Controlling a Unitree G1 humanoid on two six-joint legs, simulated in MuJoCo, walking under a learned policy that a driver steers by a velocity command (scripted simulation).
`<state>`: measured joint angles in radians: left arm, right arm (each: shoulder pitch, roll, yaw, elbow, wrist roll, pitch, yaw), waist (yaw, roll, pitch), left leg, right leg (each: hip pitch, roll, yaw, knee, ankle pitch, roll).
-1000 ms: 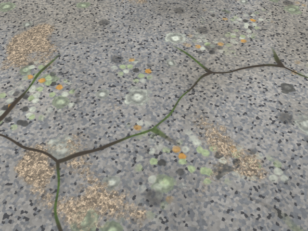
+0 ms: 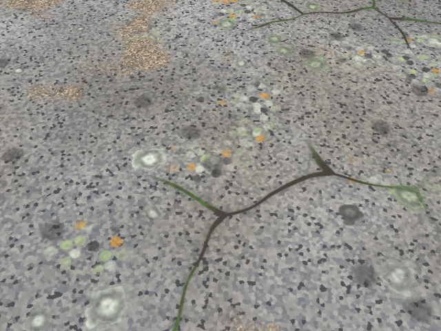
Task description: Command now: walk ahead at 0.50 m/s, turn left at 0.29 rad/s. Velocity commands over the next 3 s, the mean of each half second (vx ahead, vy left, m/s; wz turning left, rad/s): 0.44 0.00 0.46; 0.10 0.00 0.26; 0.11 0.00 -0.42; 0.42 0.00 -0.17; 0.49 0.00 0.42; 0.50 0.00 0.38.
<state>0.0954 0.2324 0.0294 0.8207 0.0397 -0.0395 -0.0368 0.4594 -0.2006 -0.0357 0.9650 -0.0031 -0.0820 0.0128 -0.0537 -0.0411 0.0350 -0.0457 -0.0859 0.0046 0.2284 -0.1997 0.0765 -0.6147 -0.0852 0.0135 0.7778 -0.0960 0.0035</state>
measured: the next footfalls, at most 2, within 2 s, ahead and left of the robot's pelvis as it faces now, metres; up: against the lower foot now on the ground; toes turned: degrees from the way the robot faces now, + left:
right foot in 0.16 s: +0.26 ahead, -0.12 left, +0.00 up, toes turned +5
left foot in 0.66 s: +0.39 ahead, +0.11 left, +0.00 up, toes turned +25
